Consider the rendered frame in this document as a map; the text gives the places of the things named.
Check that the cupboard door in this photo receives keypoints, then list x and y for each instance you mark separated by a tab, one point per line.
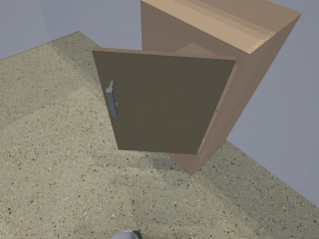
166	100

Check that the handle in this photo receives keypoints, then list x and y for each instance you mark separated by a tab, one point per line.
111	100

